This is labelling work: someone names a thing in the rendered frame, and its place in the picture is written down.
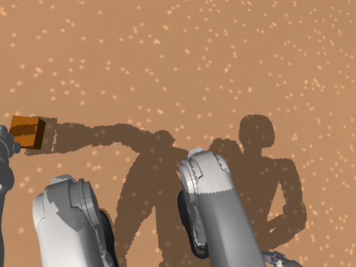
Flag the left robot foot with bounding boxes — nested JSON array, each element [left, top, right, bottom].
[[100, 210, 119, 267]]

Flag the right robot foot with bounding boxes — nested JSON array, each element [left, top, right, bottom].
[[177, 190, 209, 259]]

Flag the right robot hand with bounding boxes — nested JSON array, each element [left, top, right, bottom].
[[261, 251, 303, 267]]

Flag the small box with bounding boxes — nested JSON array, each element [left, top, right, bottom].
[[9, 116, 46, 150]]

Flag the left robot arm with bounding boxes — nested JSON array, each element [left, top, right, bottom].
[[0, 125, 14, 267]]

